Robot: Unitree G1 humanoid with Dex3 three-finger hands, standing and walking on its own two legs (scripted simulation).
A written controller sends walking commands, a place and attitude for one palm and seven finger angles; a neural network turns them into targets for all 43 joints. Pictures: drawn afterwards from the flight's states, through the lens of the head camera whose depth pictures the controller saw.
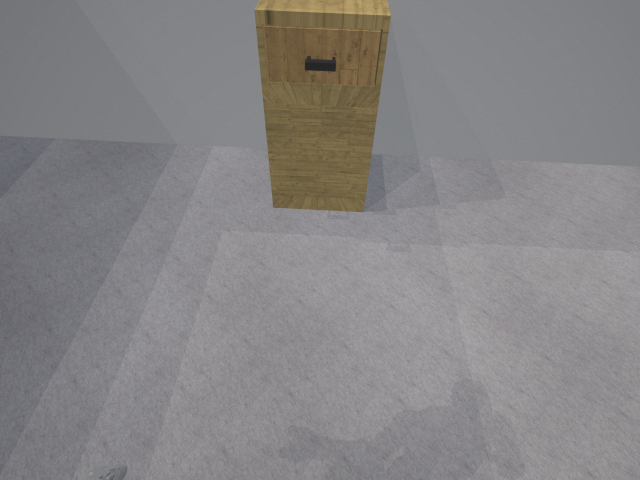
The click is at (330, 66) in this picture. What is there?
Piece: drawer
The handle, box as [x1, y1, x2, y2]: [305, 56, 335, 71]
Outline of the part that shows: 305,59 305,69 335,71 334,57 332,57 331,60 311,59 310,56 307,56 307,58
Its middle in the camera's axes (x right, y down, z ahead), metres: +0.00 -0.58 +1.27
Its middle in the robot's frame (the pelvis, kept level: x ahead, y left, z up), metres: +1.34 +0.07 -0.06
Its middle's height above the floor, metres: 0.70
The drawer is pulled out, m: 0.01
